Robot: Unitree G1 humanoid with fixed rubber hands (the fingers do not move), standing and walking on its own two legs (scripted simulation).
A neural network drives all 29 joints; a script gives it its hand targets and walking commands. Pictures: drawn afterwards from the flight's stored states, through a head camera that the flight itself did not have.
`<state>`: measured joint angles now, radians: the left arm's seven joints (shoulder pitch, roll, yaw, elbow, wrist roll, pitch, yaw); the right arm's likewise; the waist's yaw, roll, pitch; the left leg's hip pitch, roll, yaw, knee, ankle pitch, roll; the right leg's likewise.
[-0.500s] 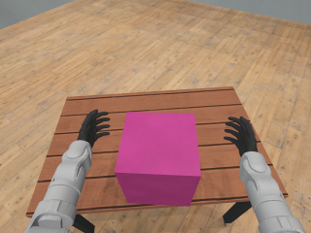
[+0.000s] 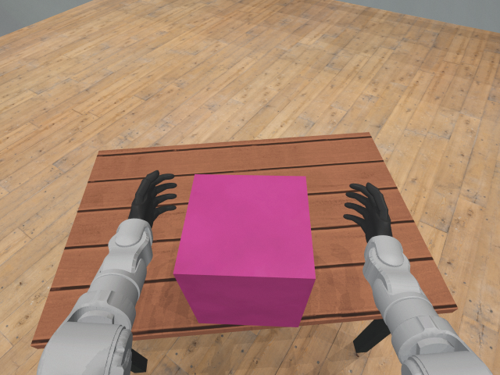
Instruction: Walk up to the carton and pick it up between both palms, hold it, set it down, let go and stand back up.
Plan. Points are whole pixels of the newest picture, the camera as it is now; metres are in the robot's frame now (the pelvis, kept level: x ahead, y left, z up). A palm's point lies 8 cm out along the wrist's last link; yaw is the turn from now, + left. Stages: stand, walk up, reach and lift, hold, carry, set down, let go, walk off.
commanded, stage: reach and lift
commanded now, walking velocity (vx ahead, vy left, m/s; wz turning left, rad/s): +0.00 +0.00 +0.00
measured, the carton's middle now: (248, 254) +0.37 +0.00 -0.08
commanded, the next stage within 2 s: none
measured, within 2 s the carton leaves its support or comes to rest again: leaves its support in 1.50 s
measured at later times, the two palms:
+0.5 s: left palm (169, 253) +0.39 +0.16 -0.07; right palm (359, 266) +0.33 -0.22 -0.09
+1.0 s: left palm (179, 266) +0.36 +0.14 -0.08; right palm (332, 272) +0.33 -0.16 -0.09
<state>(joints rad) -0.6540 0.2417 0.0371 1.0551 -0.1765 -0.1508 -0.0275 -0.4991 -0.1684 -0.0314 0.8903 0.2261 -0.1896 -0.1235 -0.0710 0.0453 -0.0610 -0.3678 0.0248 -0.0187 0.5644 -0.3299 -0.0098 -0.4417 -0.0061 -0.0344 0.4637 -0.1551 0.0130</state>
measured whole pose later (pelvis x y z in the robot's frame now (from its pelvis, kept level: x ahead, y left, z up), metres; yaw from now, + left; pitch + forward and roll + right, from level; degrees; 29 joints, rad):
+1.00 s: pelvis -0.03 +0.01 -0.06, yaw +2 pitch +22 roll -4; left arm -0.74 0.09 0.13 1.44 -0.04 -0.62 0.06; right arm -0.59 0.05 -0.34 1.14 -0.18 -0.55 -0.18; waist -0.09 0.15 -0.16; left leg -0.93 0.01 -0.09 1.04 -0.49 -0.01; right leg -0.96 -0.02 -0.10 0.89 -0.30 0.02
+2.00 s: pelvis -0.01 +0.01 -0.04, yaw +3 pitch +19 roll -3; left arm -0.52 0.08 -0.11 1.09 -0.16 -0.39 0.15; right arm -0.34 -0.01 -0.04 0.67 0.06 -0.16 -0.23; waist -0.12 0.14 -0.21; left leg -0.80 -0.01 -0.09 0.92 -0.46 0.00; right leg -0.84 -0.04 -0.09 0.79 -0.29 0.03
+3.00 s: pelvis +0.01 +0.00 -0.01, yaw +4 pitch +15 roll -2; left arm -0.36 0.09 -0.12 0.72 -0.15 -0.14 0.17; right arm -0.24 -0.02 -0.02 0.37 0.11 0.07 -0.24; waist -0.13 0.11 -0.18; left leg -0.55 -0.01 -0.10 0.63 -0.35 -0.01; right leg -0.58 -0.04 -0.10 0.51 -0.19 0.02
